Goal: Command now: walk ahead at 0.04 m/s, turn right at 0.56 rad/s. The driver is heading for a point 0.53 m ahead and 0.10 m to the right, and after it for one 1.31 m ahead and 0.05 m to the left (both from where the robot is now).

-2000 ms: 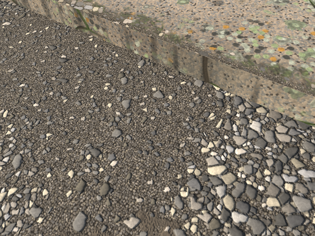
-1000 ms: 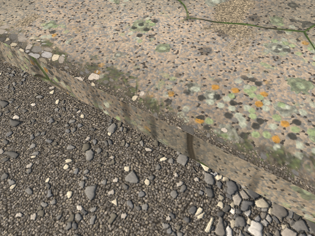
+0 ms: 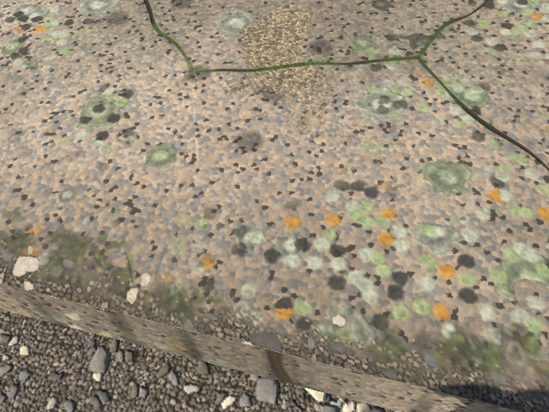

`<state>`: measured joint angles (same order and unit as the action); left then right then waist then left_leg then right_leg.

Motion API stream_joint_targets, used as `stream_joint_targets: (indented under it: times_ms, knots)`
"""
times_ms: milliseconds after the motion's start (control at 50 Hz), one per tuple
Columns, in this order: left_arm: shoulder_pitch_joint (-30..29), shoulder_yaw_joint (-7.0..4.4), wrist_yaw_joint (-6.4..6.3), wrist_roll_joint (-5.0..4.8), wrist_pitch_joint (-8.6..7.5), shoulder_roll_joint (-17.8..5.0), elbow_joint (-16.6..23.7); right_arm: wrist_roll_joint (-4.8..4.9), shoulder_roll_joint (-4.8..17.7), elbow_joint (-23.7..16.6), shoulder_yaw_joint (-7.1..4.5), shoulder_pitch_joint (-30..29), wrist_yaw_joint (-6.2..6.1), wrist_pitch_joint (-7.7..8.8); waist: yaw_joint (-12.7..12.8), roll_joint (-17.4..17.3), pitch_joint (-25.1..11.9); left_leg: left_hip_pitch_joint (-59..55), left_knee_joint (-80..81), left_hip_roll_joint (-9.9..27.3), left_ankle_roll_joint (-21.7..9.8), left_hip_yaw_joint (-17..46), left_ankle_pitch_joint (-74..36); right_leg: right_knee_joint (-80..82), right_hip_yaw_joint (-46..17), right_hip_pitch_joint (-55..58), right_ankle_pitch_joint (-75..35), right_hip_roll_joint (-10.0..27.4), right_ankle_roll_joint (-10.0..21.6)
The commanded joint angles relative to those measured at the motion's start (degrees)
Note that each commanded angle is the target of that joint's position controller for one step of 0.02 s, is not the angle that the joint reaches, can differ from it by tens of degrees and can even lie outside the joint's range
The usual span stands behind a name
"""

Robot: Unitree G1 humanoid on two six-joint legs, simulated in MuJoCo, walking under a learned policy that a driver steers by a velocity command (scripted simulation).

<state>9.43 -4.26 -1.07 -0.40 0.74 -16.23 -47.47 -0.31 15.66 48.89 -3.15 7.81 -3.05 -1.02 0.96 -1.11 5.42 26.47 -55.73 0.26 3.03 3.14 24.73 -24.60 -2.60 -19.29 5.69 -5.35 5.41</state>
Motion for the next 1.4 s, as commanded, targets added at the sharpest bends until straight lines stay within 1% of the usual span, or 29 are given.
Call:
stream_joint_targets:
  times_ms: [20, 160, 240, 260, 280, 300, 320, 380, 460, 540, 620, 660, 680, 700, 720, 740, 780, 820, 860, 1020, 1100, 1120, 1140, 1160, 1180, 1200, 1260, 1340, 1400]
  knots:
    - [-2.8, -2.49, -1.42, -0.40, -1.55, -10.2, 5.0, 0.57, 5.8, -3.3, -1.90, -0.4, -1.76, 0.88, -0.1, 6.5, -11.4, 2.9, 5.6, -0.5, 2.0, 3.2, -2.4, 9.4, -20.9, 10.7, 5.5, 15.4, 8.0]
    - [-4.4, -2.75, -1.49, 0.05, -0.05, -10.7, 6.3, 1.04, 6.2, -2.8, -2.14, -1.0, -0.02, 2.32, 0.0, 9.2, -9.5, -5.7, 17.8, -3.1, 1.7, 2.6, -4.8, 9.6, -24.3, 5.2, 10.7, 12.4, 6.1]
    - [-5.4, -2.27, -1.59, -0.87, 0.96, -9.4, 7.6, 1.32, 8.6, -1.0, -2.85, 4.2, 1.28, 3.22, -3.3, 8.8, -9.8, -18.1, 36.1, -0.9, -2.2, 1.9, -13.9, 4.7, -24.2, 2.1, 9.0, 8.6, 1.6]
    - [-2.9, -1.55, -1.58, -0.79, 1.16, -6.5, 7.6, 0.26, 11.9, -1.1, -3.52, 4.8, 1.16, 2.98, -1.8, 0.3, -11.5, -24.6, 39.5, 9.5, -5.9, 10.4, -13.2, -6.0, -18.2, -4.4, 19.3, 4.0, -1.4]
    - [-3.6, -1.96, -1.39, -1.31, 0.54, -6.7, 9.7, -2.05, 16.0, -2.1, -4.14, 1.4, 0.94, 2.55, 0.3, -14.6, -8.4, -21.6, 42.4, 20.2, -15.1, 25.1, -20.1, -19.4, -6.1, -15.3, 28.0, -5.0, -4.3]
    - [-3.4, -3.48, -1.07, -0.30, -0.15, -12.1, 8.9, -3.23, 12.7, -3.9, -3.32, -2.0, 0.78, 2.79, 0.2, -11.4, -7.9, -17.4, 42.3, 23.4, -18.6, 25.6, -23.4, -31.8, -8.0, -15.1, 27.5, -0.2, -6.5]
    - [-0.9, -4.33, -0.77, -0.47, 0.06, -13.7, 7.3, -2.38, 9.8, -5.3, -2.51, -6.0, 0.32, 2.91, 2.0, -7.6, -7.8, -16.8, 40.6, 19.9, -16.2, 18.9, -24.7, -37.1, -7.6, -14.0, 23.4, 0.5, -6.9]
    - [1.1, -3.36, -0.67, -0.21, 1.45, -9.0, 5.9, 0.05, 7.8, -5.7, -1.48, -6.6, -0.39, 2.51, 1.1, -5.3, -5.9, -18.5, 39.0, 13.7, -12.7, 8.3, -25.1, -44.6, -4.7, -16.7, 16.6, 1.7, -9.8]
    - [-5.7, -2.10, -0.29, -0.94, 0.87, -7.3, 9.9, -0.57, 9.9, -4.2, -1.68, -1.0, -0.97, 1.57, -3.3, -7.7, -6.1, -26.0, 39.3, 14.5, -15.3, 4.8, -30.0, -34.9, -0.5, -19.2, 14.5, 5.3, -12.2]
    - [-6.1, -1.04, 0.75, -0.81, 0.65, -6.2, 11.6, -0.09, 12.9, -4.4, -2.70, -1.4, -0.26, 1.04, -3.9, -8.4, -8.3, -25.0, 38.4, 16.2, -15.5, 0.6, -34.6, -24.0, 3.0, -10.4, 15.4, 7.6, -11.4]
    - [-4.1, -1.55, 1.64, -0.81, 1.41, -7.5, 11.9, 0.89, 14.0, -4.2, -3.35, -1.7, 0.67, 1.06, -2.8, -9.8, -8.6, -23.8, 35.8, 17.6, -14.1, -1.5, -35.5, -13.7, 5.8, -3.1, 13.7, 6.7, -8.4]
    - [-0.5, -1.91, 2.01, -0.78, 1.64, -7.2, 10.7, 2.04, 13.3, -3.5, -3.31, -1.5, 0.88, 1.00, -0.7, -8.2, -9.5, -20.4, 31.3, 16.6, -10.8, -3.7, -29.2, -2.1, 7.5, 5.3, 6.4, 4.8, -5.0]
    - [5.0, -0.91, 2.43, 3.89, 1.03, -6.0, 7.8, -1.95, 10.8, -1.6, -2.55, 4.2, 2.57, 0.35, 0.6, -4.0, -10.9, -16.3, 22.7, 12.7, -6.5, -9.3, -21.5, 6.2, 3.6, 14.7, 6.5, 4.6, -3.9]
    - [7.3, -1.48, 2.08, 4.17, 0.08, -10.4, 7.7, -3.55, 4.5, -3.4, -1.05, 5.2, 3.60, -0.08, 0.1, 11.5, -11.8, -1.2, 9.2, 7.2, -2.1, -12.8, 5.0, 10.0, -15.2, 24.0, -0.9, 19.5, -1.7]
    - [9.6, -3.52, 1.91, 2.87, 0.06, -18.6, 7.4, -3.23, 3.6, -6.7, -0.37, 1.2, 3.18, -0.79, 2.1, 17.6, -11.9, 8.2, 1.5, 0.7, -1.7, -8.4, 13.2, 9.3, -26.4, 23.1, -4.0, 28.2, 7.9]
    - [10.6, -3.09, 1.74, 2.45, 0.10, -15.0, 6.5, -3.02, 7.1, -6.5, -1.05, -1.9, 3.28, -1.08, 3.9, 10.6, -10.9, 9.2, -2.7, 3.5, -2.3, -3.5, 9.1, 10.4, -23.8, 21.8, 3.5, 26.0, 9.3]
    - [3.1, -0.54, 1.58, 2.48, 0.18, -8.5, 6.5, -1.40, 7.7, -4.9, -1.25, -1.2, 4.83, -0.26, 0.0, 10.6, -5.2, 6.7, 0.9, 5.2, -2.7, -2.6, -1.1, 15.2, -16.4, 16.1, 18.5, 18.4, 5.1]
    - [1.9, 0.25, 1.09, 2.00, -0.60, -7.1, 6.0, -2.32, 8.3, -2.4, -1.40, 1.8, 5.57, 0.30, -0.9, 11.5, -4.5, 3.6, 1.2, 4.3, -2.1, -4.4, -7.0, 16.8, -12.1, 15.5, 13.6, 15.2, 4.1]
    - [4.3, 0.25, 1.27, 1.79, -1.69, -7.5, 4.2, -2.41, 7.4, -1.5, -1.20, 2.2, 5.66, 0.84, -0.7, 8.2, -4.5, 3.0, 3.2, 3.7, -1.9, -5.0, -8.8, 16.7, -10.6, 16.5, 10.0, 15.3, 4.9]
    - [8.9, 0.05, 1.13, 1.79, -3.62, -7.9, -1.0, -2.00, 4.7, -2.8, 0.06, -2.7, 4.81, 2.81, 1.9, 6.8, -0.2, 2.0, 18.5, 3.2, -2.8, -5.7, -8.5, 17.2, -11.6, 16.3, 11.9, 17.7, 7.9]
    - [6.0, 0.10, 1.34, 0.98, -4.35, -8.4, -1.8, -1.56, 3.8, -2.3, 0.19, 2.2, 4.05, 4.04, -2.2, 4.7, -0.7, -10.6, 27.4, 1.1, -5.2, -7.7, -12.5, 12.5, -10.1, 11.1, 0.7, 17.3, 6.6]
    - [5.2, 0.48, 1.36, 0.90, -4.57, -7.5, -1.9, -1.67, 4.1, -0.6, -0.08, 7.0, 3.54, 4.58, -4.5, 3.2, -2.6, -18.3, 31.5, -0.1, -5.9, -7.6, -13.9, 7.7, -8.1, 8.8, -5.4, 15.3, 5.2]
    - [4.1, 1.40, 1.35, 1.23, -5.01, -5.1, -1.5, -2.15, 6.4, 1.4, -0.85, 13.8, 2.70, 5.19, -7.5, -0.7, -6.3, -27.7, 34.6, 3.5, -7.1, -2.2, -13.1, -2.7, -4.4, 5.3, -10.5, 11.6, 3.1]
    - [3.4, 2.61, 1.65, 0.76, -5.44, -1.6, 0.9, -2.38, 14.0, 1.9, -2.64, 19.0, 2.24, 5.51, -8.4, -13.6, -9.1, -35.0, 42.3, 15.1, -12.3, 16.3, -8.8, -18.0, 2.4, -5.7, 0.9, 3.2, -0.8]
    - [4.4, 2.07, 1.23, 1.90, -4.83, -4.2, 0.4, -1.80, 14.8, 3.7, -3.12, 21.2, 2.91, 5.11, -7.7, -14.1, -8.3, -36.0, 46.1, 20.8, -15.9, 27.8, -6.2, -27.4, 1.1, -13.5, 23.7, -0.4, -0.8]
    - [5.7, 1.60, 1.19, 2.79, -4.22, -5.2, -1.3, -1.92, 10.2, 2.8, -1.93, 17.0, 3.44, 4.87, -4.3, -5.4, -4.9, -31.3, 44.9, 19.9, -16.0, 24.2, -1.3, -34.9, -2.8, -14.6, 22.9, 3.0, 0.2]
    - [5.4, 2.03, 2.29, 2.79, -3.97, -3.8, -2.8, -1.27, 4.0, 0.5, -0.06, 8.7, 3.55, 5.49, -0.8, -3.1, -1.5, -23.6, 48.5, 13.7, -12.5, 11.4, -9.9, -34.1, -1.0, -12.9, 11.5, 7.5, -0.5]
    - [3.8, 2.87, 2.73, 3.07, -2.94, -1.3, -3.5, -1.06, 4.8, 2.2, 0.11, 11.2, 3.35, 6.70, -0.3, -3.2, -5.1, -23.1, 43.5, 11.5, -13.7, 1.2, -43.4, -35.9, 4.9, -11.0, 9.1, 7.0, -4.5]
    - [-2.4, 3.71, 2.53, 2.87, -2.71, 0.0, -1.8, -0.76, 4.4, 2.6, 0.52, 11.6, 2.94, 6.22, -1.5, -3.7, -3.9, -21.3, 42.1, 10.1, -13.5, -1.5, -48.5, -26.1, 6.5, -9.8, 7.8, 7.4, -5.5]
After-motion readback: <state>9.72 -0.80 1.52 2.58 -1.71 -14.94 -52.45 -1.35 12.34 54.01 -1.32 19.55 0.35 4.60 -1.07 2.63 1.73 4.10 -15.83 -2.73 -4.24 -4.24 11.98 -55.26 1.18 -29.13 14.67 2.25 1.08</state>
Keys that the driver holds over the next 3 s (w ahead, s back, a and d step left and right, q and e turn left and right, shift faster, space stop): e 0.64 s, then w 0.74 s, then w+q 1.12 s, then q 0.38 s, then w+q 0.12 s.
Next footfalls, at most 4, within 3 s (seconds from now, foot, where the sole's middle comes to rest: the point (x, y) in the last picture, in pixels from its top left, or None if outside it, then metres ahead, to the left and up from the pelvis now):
0.26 left None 0.08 0.15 -0.77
0.70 right None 0.00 -0.11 -0.77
1.14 left None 0.23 -0.01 -0.78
1.58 right None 0.28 -0.23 -0.77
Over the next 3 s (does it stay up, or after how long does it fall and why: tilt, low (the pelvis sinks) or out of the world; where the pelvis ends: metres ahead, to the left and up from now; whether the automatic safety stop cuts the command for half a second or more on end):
stays up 0.94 -0.15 0.17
